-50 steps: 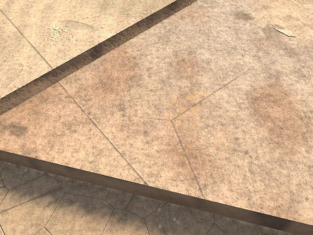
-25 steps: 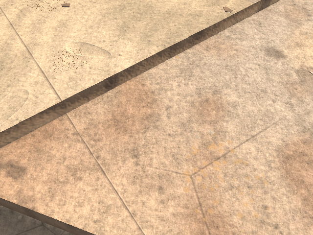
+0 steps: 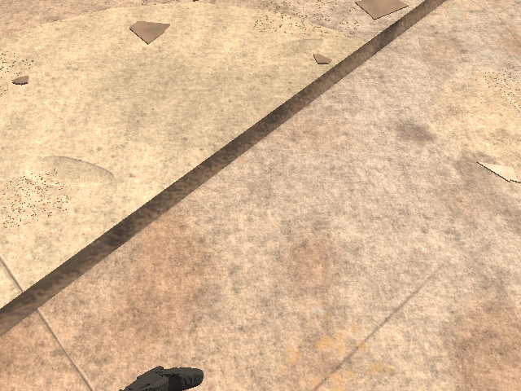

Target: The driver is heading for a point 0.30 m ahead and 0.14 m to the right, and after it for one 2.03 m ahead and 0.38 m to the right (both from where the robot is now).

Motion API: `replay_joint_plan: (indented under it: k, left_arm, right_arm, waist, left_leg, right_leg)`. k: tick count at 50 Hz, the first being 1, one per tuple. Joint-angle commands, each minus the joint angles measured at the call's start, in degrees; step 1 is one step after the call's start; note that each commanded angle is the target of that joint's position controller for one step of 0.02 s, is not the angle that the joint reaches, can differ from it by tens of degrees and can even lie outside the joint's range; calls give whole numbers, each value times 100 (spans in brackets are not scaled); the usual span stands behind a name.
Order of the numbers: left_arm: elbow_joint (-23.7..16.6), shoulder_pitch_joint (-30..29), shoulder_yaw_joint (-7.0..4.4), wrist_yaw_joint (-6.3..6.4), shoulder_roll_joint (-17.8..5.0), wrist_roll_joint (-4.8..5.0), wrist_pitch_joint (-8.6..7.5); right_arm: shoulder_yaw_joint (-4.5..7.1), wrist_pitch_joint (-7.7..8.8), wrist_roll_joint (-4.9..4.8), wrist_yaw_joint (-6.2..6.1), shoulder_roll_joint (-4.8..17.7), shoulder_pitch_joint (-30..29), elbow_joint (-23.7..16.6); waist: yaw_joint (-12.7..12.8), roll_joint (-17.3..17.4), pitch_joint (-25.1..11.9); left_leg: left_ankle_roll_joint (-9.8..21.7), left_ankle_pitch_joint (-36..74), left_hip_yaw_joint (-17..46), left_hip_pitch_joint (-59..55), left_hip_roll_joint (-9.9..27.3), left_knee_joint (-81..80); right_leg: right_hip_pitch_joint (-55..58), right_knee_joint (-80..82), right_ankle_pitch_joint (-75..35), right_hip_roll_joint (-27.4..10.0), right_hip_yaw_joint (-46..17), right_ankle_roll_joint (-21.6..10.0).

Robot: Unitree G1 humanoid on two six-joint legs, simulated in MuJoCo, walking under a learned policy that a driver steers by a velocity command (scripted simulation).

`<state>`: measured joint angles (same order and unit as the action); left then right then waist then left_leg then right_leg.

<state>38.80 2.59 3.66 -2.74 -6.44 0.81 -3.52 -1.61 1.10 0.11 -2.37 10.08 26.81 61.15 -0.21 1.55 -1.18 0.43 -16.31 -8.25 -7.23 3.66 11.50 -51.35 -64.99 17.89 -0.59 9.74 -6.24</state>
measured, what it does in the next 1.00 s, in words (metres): climbs, turning right: left foot, then right foot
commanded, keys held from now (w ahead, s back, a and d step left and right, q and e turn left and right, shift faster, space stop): w+e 0.14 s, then e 0.24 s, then no key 0.62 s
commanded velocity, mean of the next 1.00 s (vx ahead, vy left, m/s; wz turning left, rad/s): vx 0.19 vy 0.00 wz -0.32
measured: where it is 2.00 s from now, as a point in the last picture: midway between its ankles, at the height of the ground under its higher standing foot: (326, 374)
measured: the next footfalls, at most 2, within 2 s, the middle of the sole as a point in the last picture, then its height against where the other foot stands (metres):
left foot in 0.52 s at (266, 379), level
right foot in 0.90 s outside the picture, level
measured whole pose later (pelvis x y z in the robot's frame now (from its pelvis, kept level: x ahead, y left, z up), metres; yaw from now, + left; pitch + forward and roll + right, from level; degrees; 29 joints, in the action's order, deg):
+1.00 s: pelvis +0.33 -0.03 +0.11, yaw -20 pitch +0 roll +1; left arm 43.2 14.5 -2.1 2.3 -13.0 -1.2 0.4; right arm 0.7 1.0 1.0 -0.4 12.1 10.8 44.2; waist -0.6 0.7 0.6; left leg 2.6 -9.3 -0.6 20.0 -3.2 29.1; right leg -14.7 -32.8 18.3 -1.6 -3.7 2.2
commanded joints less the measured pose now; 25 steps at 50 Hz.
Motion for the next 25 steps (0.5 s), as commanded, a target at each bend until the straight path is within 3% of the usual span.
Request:
replay_joint_plan:
  k: [1,2,3,4,5,6,7,8,10,11,12,13,14,16,18,20,22,24,25]
  left_arm:
    - [-46,1815,-796,-101,-2085,-96,23]
    - [276,2267,-908,11,-2420,-144,128]
    - [240,2243,-782,170,-1926,-343,97]
    - [382,2018,-647,135,-1478,-244,28]
    - [516,1818,-537,51,-1084,-158,-37]
    - [557,1450,-471,-6,-861,-190,-97]
    - [598,1235,-425,-36,-653,-234,-125]
    - [585,1128,-430,-47,-679,-171,-151]
    - [576,1006,-488,-21,-889,-69,-163]
    - [466,888,-552,30,-1071,-34,-153]
    - [408,1010,-605,80,-1210,-54,-160]
    - [379,1234,-616,141,-1270,-106,-165]
    - [425,1471,-656,220,-1358,-63,-142]
    - [386,1767,-770,377,-1576,24,-25]
    - [335,1959,-859,507,-1737,76,124]
    - [237,1962,-901,588,-1704,60,258]
    - [146,1929,-905,633,-1603,39,331]
    - [41,1699,-890,627,-1558,11,339]
    - [-26,1515,-868,590,-1530,-1,324]
  right_arm:
    - [243,71,88,-27,1295,-113,-821]
    - [123,293,281,204,620,-164,-953]
    - [296,520,165,466,926,-277,-986]
    - [336,598,-1,573,935,-804,-1185]
    - [280,623,-48,549,705,-1395,-1503]
    - [275,599,-37,481,640,-1556,-1665]
    - [237,522,-13,431,547,-1378,-1774]
    - [244,470,-32,383,581,-1195,-1858]
    - [203,415,-8,288,607,-1122,-1990]
    - [199,387,73,231,673,-1304,-2122]
    - [259,364,162,170,810,-1522,-2188]
    - [285,404,204,118,810,-1852,-2343]
    - [287,395,208,74,762,-2105,-2483]
    - [256,368,98,31,567,-2570,-2654]
    - [280,304,7,83,605,-3002,-2762]
    - [346,290,-27,179,802,-3049,-2736]
    - [387,354,9,274,918,-3008,-2685]
    - [448,446,54,303,996,-2644,-2574]
    - [487,501,75,295,1046,-2360,-2489]
  waist:
    - [1125,114,-1905]
    - [760,-1802,-2451]
    - [698,-1313,-2409]
    - [548,-747,-1294]
    - [370,-102,-304]
    - [12,183,81]
    - [-239,-160,90]
    - [-403,-274,189]
    - [-577,-209,288]
    - [-590,-61,324]
    - [-448,-93,188]
    - [-311,-313,4]
    - [-198,-496,-196]
    - [38,-644,-423]
    - [237,-850,-526]
    - [306,-886,-590]
    - [357,-763,-550]
    - [204,-748,-589]
    - [32,-718,-649]
  left_leg:
    - [319,7958,227,1469,644,4241]
    - [18,180,971,3337,-994,6158]
    - [174,-210,1985,4086,-861,7730]
    - [304,-205,1798,4747,-713,8253]
    - [448,-209,1529,5167,-498,8376]
    - [615,83,1473,5025,-199,8220]
    - [699,70,1419,4929,-150,8781]
    - [710,88,1356,5064,-99,8779]
    - [581,379,1206,5280,-22,8075]
    - [391,567,1035,4997,38,6818]
    - [255,825,743,4682,-86,6087]
    - [116,1141,666,4586,-179,5577]
    - [1,1352,657,4519,-291,5038]
    - [-184,1576,740,4407,-495,3659]
    - [-336,1618,857,4502,-590,2886]
    - [-359,1606,1049,4617,-548,2499]
    - [-262,1601,1192,4485,-458,2119]
    - [-56,1384,1213,3824,-475,1627]
    - [63,1767,1070,3251,-519,1137]
  right_leg:
    - [4606,1938,-444,-323,-2644,-991]
    - [6003,4084,-580,-1478,-5955,-1688]
    - [5915,4586,-226,-1683,-6553,-1517]
    - [5070,4527,162,-1521,-5851,-1217]
    - [4021,4404,144,-1265,-4865,-982]
    - [3180,4470,-238,-966,-3887,-760]
    - [2795,4502,-397,-736,-3528,-729]
    - [2785,4685,-990,-562,-3085,-683]
    - [2597,4682,-1850,-325,-2370,-582]
    - [2346,4756,-2302,-78,-1993,-537]
    - [2379,4897,-3101,48,-1745,-490]
    - [2583,4872,-3957,0,-1800,-494]
    - [2906,4732,-4549,-20,-1781,-391]
    - [3541,4540,-4595,-19,-1828,-114]
    - [4164,4474,-4197,-303,-2296,-40]
    - [4733,4264,-3924,-535,-2644,-85]
    - [5051,3974,-3803,-675,-2869,-112]
    - [5079,3566,-4025,-656,-2992,-132]
    - [5016,3182,-4178,-452,-2905,-76]
Keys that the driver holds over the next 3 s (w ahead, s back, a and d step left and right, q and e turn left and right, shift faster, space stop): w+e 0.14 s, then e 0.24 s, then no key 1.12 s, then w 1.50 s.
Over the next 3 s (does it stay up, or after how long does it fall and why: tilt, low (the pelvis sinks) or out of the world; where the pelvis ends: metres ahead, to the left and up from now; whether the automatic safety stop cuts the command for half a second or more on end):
stays up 1.01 -0.28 0.12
